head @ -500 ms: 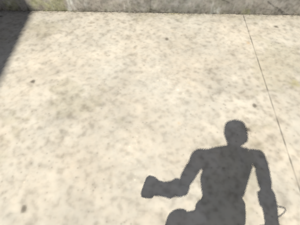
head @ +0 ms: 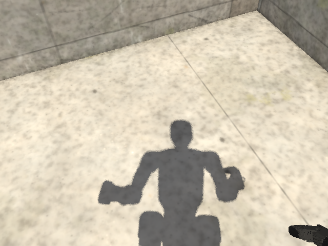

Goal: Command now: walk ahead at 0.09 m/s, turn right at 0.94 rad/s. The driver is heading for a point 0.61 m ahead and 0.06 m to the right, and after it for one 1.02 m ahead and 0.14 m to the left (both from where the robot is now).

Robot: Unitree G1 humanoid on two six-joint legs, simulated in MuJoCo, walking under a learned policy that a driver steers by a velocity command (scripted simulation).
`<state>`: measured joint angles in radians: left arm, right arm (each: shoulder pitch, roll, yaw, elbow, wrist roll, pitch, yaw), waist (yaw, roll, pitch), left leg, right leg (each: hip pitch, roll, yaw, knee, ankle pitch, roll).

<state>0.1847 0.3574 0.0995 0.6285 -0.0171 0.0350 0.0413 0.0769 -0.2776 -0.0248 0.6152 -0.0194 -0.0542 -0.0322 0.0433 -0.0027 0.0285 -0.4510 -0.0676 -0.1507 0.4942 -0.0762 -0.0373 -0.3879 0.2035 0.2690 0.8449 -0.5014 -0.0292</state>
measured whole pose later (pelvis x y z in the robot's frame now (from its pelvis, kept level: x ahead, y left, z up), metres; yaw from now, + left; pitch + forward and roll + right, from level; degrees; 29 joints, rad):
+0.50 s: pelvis +0.13 -0.07 +0.00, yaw -22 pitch +3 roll +1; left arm 0.26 0.29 0.02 0.62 0.03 -0.02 -0.04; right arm 0.33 -0.32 -0.07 0.74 -0.06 -0.02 0.02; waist -0.01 0.03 -0.08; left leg -0.42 0.11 0.03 1.02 -0.41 0.02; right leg -0.33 0.01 -0.05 0.66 -0.39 -0.06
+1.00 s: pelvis +0.49 -0.18 +0.00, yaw -3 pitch +0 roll +2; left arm 0.19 0.23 -0.03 0.69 0.06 -0.10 0.00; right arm 0.39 -0.34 -0.07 0.83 -0.02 -0.01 0.01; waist -0.04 0.01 0.04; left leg -0.30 -0.23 0.02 0.56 -0.26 0.20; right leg -0.44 -0.03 0.09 1.39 -0.33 0.01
